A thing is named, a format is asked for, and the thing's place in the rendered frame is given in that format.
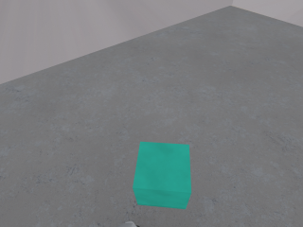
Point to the carton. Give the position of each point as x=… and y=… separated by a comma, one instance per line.
x=162, y=175

